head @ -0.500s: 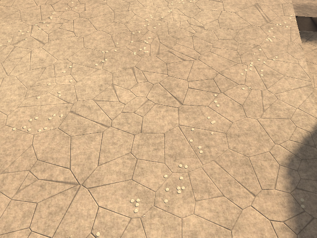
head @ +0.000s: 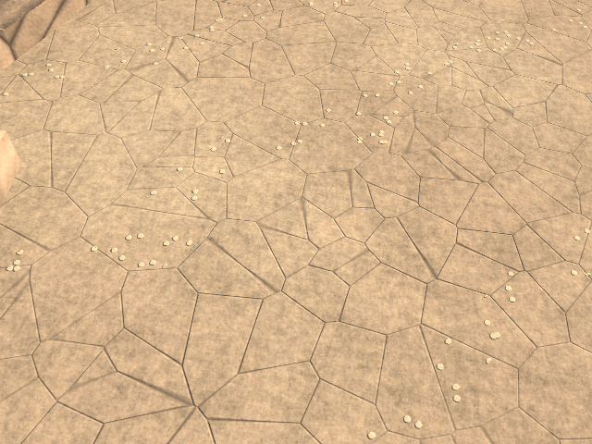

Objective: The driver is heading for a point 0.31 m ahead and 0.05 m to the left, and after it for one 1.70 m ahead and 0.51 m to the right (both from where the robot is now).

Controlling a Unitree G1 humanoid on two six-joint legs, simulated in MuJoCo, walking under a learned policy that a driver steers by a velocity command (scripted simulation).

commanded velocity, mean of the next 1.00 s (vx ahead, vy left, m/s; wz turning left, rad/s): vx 0.18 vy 0.00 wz -0.18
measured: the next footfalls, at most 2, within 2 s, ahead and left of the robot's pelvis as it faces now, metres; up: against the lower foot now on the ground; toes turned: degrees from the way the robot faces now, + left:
right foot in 0.24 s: +0.34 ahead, -0.12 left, +0.00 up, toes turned +5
left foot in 0.78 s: +0.30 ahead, +0.07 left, +0.00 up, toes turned -14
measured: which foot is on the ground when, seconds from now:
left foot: down 0.00-0.26, up 0.28-0.76, down 0.78-1.00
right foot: up 0.00-0.22, down 0.24-0.78, up 0.80-1.00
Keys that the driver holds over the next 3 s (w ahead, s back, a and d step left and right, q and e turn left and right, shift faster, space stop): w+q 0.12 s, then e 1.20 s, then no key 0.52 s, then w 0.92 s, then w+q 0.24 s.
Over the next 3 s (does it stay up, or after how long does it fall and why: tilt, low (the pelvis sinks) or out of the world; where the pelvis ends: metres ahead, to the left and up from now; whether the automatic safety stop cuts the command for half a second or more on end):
stays up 0.61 -0.29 0.00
